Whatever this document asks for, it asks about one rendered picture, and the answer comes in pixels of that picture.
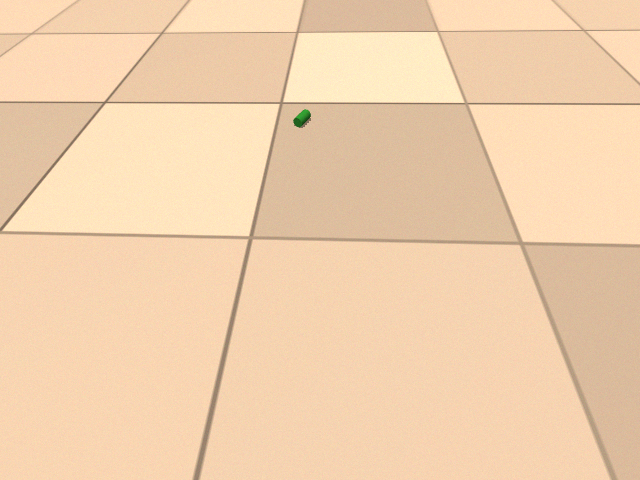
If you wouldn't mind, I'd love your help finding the can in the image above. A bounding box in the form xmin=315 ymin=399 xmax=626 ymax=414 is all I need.
xmin=293 ymin=109 xmax=311 ymax=127

